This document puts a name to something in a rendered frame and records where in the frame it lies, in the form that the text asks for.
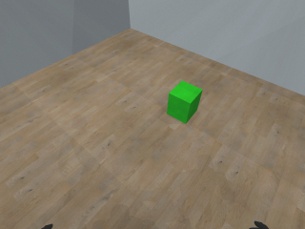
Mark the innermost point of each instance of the carton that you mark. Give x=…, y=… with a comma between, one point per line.
x=183, y=101

